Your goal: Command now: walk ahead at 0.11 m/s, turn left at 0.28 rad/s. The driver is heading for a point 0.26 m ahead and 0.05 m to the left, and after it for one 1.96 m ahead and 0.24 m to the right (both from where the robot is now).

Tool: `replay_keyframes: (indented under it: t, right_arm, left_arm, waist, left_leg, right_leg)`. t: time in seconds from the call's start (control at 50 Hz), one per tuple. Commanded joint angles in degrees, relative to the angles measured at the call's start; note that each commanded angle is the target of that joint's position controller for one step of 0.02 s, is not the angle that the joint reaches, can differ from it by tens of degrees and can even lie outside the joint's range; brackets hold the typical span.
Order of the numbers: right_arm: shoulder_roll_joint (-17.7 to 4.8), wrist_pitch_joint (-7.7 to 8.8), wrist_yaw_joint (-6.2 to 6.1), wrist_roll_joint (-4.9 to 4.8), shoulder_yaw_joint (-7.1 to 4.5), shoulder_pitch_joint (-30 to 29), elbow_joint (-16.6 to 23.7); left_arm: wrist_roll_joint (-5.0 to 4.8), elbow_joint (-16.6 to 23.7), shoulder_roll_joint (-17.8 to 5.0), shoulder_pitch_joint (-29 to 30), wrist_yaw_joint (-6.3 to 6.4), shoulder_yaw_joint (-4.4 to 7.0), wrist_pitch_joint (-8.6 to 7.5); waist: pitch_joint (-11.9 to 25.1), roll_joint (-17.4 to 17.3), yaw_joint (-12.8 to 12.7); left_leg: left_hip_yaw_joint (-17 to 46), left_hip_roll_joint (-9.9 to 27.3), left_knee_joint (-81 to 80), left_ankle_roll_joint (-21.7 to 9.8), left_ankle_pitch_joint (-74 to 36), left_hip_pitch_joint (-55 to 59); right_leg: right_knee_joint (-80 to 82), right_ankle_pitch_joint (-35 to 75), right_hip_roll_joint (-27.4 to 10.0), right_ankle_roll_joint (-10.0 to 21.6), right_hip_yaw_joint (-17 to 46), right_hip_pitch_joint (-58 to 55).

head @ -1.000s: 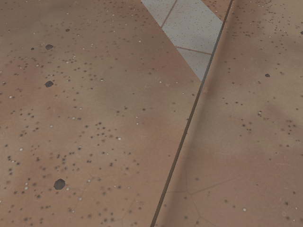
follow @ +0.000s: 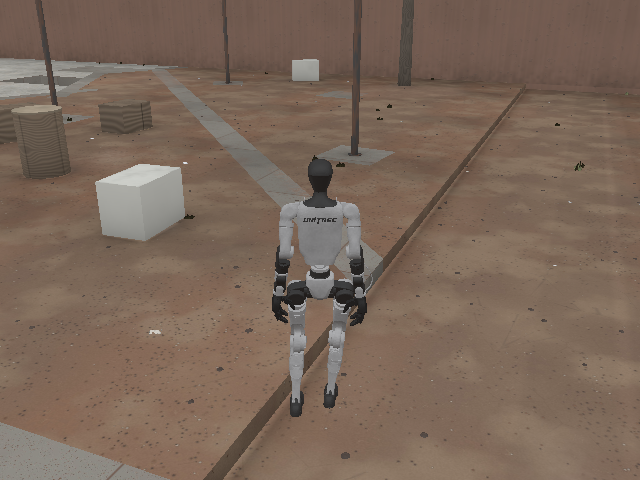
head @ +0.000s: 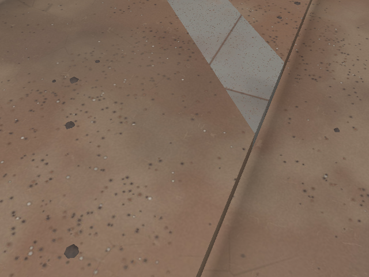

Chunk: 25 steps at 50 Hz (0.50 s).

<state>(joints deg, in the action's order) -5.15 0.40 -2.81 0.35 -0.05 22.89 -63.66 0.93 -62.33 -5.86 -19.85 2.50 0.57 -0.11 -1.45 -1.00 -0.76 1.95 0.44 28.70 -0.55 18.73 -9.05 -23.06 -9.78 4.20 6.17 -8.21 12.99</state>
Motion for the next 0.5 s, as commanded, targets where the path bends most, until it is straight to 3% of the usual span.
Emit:
replay_keyframes:
  t: [0.02,0.06,0.08,0.1,0.16,0.18,0.2,0.22,0.24,0.26,0.3,0.34,0.4,0.46,0.5]
  right_arm:
    - [-3.5,-0.02,-0.08,0.98,-1.06,2.9,4.1]
    - [-3.5,0.08,0.82,2.31,-1.56,4.0,5.7]
    - [-3.1,0.29,1.41,2.34,-1.68,5.1,6.0]
    - [-2.4,0.49,1.82,2.02,-1.71,6.5,5.8]
    - [-0.7,0.77,1.74,1.14,-2.06,19.0,1.3]
    - [-2.7,1.04,1.08,1.61,-2.64,22.1,0.6]
    - [-8.4,1.52,0.62,1.93,-3.58,21.9,2.5]
    - [-12.6,1.41,-0.56,1.44,-4.58,16.6,3.3]
    - [-10.4,1.76,-1.28,1.36,-4.21,13.2,3.5]
    - [-8.4,2.46,-0.98,1.24,-3.73,12.2,3.2]
    - [-6.1,3.78,-0.43,1.08,-2.91,9.9,3.5]
    - [-5.2,4.28,0.23,1.31,-2.43,9.9,2.9]
    - [-6.0,3.91,0.13,1.70,-2.17,10.7,2.7]
    - [-10.0,3.81,-0.47,1.23,-3.21,8.5,4.5]
    - [-11.6,3.72,-0.52,0.32,-3.96,5.0,6.1]
  left_arm:
    - [-0.38,3.1,-8.9,-2.1,0.98,2.71,0.50]
    - [-0.78,4.2,-10.6,-1.8,1.22,4.01,0.90]
    - [-0.70,4.9,-10.7,-0.1,1.22,4.35,0.82]
    - [-0.54,6.0,-11.0,3.0,1.13,4.60,0.65]
    - [-0.56,9.3,-11.1,11.9,0.22,5.27,0.00]
    - [-0.67,10.5,-9.3,13.6,-0.27,4.92,-0.34]
    - [-1.12,13.0,-4.9,14.5,-1.13,3.56,-0.90]
    - [0.38,13.3,-4.7,12.5,-2.06,3.22,-1.38]
    - [0.42,12.8,-6.7,11.2,-2.75,3.34,-1.87]
    - [0.45,12.0,-7.4,11.0,-3.22,3.35,-2.26]
    - [1.40,9.5,-7.3,7.2,-3.67,3.35,-2.14]
    - [1.26,9.5,-5.3,7.2,-3.82,2.62,-1.49]
    - [0.34,11.7,-3.7,13.2,-3.41,1.44,-0.65]
    - [-0.07,12.8,-6.7,12.7,-2.31,1.97,-0.67]
    - [-0.10,10.9,-8.6,4.1,-2.15,2.92,-1.65]
  waist:
    - [-1.9,5.8,-0.4]
    - [-2.8,7.0,0.0]
    - [-3.8,5.7,1.5]
    - [-4.6,3.7,3.2]
    - [-6.3,0.4,9.2]
    - [-6.6,-7.6,10.1]
    - [-6.2,-16.9,9.2]
    - [-11.2,-15.2,5.8]
    - [-13.4,-9.2,3.0]
    - [-11.4,-4.3,1.8]
    - [-6.3,-0.7,-0.7]
    - [-3.7,-1.3,-1.1]
    - [-4.6,-4.6,1.0]
    - [-1.3,-8.3,1.1]
    - [3.3,-7.0,-2.8]
  left_leg:
    - [-1.2,-2.1,5.9,-4.2,9.5,-11.9]
    - [-3.1,-1.7,16.9,-6.3,14.2,-12.5]
    - [-3.4,-0.2,19.7,-7.3,12.9,-9.9]
    - [-4.2,0.2,18.3,-8.0,12.0,-6.2]
    - [-4.7,-3.2,-0.1,-11.0,4.9,10.4]
    - [6.4,2.5,-9.0,-13.0,11.8,13.7]
    - [34.2,17.8,-20.0,-17.7,28.0,15.4]
    - [44.6,19.7,-27.4,-20.8,32.1,7.8]
    - [38.2,19.4,-25.0,-19.7,22.5,5.5]
    - [28.9,16.7,-21.7,-17.1,7.2,7.1]
    - [12.9,12.3,-16.3,-12.7,-28.6,7.7]
    - [4.0,9.5,-12.8,-9.3,-42.8,5.3]
    - [-1.1,8.4,-10.6,-6.9,-48.7,2.8]
    - [-2.0,10.3,-3.9,-6.1,-58.4,5.0]
    - [-3.6,9.3,8.1,-5.2,-57.8,5.2]
  right_leg:
    - [10.3,-26.1,-14.0,1.6,16.0,-3.5]
    - [14.8,-39.0,-20.5,6.3,22.2,1.8]
    - [16.8,-39.7,-22.5,7.6,23.0,6.9]
    - [17.6,-37.6,-22.3,7.5,20.6,11.0]
    - [5.5,-31.7,-14.8,3.3,6.4,21.8]
    - [-8.9,-29.5,-10.6,0.8,0.4,26.7]
    - [-26.4,-24.1,-2.6,-2.7,-3.8,36.3]
    - [-31.4,-19.7,-3.4,-3.0,4.7,39.8]
    - [-36.4,-14.9,-6.1,-3.6,6.2,39.4]
    - [-38.8,-12.9,-6.2,-4.3,6.4,38.6]
    - [-40.5,-9.4,-6.3,-5.5,5.1,31.5]
    - [-37.3,-6.7,-5.6,-5.6,3.9,24.8]
    - [-24.0,-2.5,-5.2,-4.6,1.8,17.9]
    - [-18.2,-1.6,-3.1,-2.0,-0.2,11.3]
    - [-10.2,3.0,-1.2,-0.3,-0.7,1.9]
